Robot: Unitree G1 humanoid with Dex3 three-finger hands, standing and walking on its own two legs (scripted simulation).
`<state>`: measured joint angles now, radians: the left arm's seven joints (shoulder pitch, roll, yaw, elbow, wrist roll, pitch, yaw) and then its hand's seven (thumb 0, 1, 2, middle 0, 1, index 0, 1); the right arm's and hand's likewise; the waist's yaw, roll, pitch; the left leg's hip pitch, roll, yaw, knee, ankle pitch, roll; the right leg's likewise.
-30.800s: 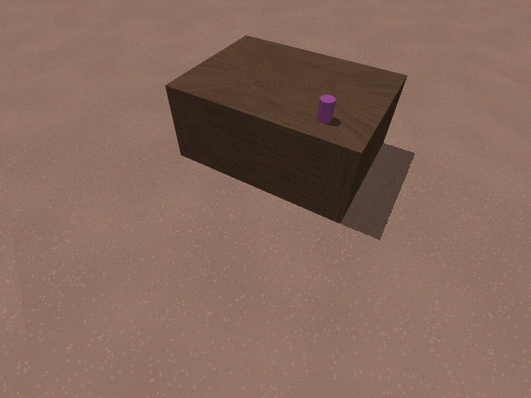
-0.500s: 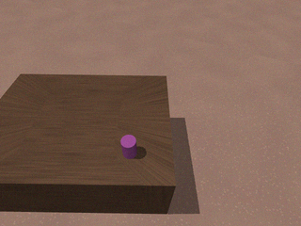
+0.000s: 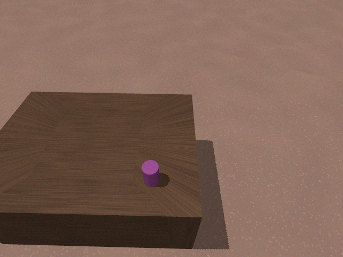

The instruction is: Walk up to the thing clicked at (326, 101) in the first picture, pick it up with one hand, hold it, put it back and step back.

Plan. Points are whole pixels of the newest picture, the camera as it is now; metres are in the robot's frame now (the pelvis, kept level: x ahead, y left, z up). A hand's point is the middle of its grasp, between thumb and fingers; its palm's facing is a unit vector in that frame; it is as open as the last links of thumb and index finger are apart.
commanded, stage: stand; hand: left
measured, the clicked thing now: (150, 173) +0.49 +0.09 -0.28
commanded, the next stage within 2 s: step back in 1.74 s
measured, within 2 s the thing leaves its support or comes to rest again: neither
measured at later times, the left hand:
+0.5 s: hand out of the picture +0.06 +0.25 -0.15, palm faces -0.01 -0.94 -0.35, open 7.4 cm
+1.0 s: hand out of the picture +0.07 +0.25 -0.15, palm faces -0.02 -0.94 -0.34, open 7.4 cm
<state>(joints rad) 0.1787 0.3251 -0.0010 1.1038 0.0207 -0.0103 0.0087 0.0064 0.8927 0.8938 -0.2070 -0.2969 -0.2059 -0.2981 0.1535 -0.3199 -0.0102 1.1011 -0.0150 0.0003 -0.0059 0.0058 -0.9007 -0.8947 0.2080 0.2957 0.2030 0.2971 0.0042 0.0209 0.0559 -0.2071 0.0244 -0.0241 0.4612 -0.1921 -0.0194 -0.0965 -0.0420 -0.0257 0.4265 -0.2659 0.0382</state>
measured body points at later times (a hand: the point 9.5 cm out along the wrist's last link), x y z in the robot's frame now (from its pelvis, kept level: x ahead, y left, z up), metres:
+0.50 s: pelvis +0.01 +0.00 +0.01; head +0.01 -0.01 +0.45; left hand +0.06 +0.30 -0.13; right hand +0.07 -0.30 -0.13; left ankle +0.04 +0.13 -0.74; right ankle -0.02 -0.14 -0.74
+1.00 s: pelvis +0.01 +0.00 +0.01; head +0.02 -0.01 +0.46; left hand +0.07 +0.29 -0.13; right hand +0.08 -0.30 -0.13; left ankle +0.04 +0.13 -0.74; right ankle -0.02 -0.14 -0.74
